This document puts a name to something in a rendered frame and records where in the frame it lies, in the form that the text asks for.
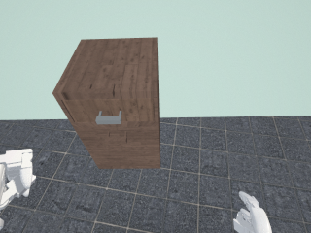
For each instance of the robot left hand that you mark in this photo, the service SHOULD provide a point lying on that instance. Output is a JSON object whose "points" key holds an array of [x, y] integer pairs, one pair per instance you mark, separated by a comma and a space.
{"points": [[17, 166]]}

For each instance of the robot right hand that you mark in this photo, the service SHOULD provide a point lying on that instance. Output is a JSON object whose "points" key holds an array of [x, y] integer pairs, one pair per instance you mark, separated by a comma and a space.
{"points": [[256, 221]]}

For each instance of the drawer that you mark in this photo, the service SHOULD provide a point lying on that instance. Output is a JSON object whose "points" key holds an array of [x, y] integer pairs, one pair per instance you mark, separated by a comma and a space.
{"points": [[132, 109]]}

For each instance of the handle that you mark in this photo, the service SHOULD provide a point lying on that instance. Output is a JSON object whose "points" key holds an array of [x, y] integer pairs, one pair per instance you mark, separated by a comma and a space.
{"points": [[116, 140], [99, 93], [100, 120]]}

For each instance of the cabinet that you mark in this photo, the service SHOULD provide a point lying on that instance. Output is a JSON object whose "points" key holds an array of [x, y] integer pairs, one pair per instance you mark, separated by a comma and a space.
{"points": [[131, 67]]}

